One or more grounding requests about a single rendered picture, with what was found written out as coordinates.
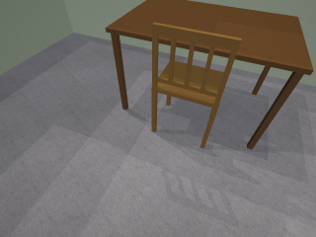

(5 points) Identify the chair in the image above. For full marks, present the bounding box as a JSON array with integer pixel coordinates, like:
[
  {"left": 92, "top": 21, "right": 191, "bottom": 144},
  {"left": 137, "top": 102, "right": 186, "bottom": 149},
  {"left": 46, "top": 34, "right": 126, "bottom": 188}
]
[{"left": 151, "top": 22, "right": 242, "bottom": 148}]

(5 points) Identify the table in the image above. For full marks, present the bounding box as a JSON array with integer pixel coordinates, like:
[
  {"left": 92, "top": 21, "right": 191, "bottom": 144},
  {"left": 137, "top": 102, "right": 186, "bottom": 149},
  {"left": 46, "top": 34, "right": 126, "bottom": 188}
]
[{"left": 106, "top": 0, "right": 314, "bottom": 150}]

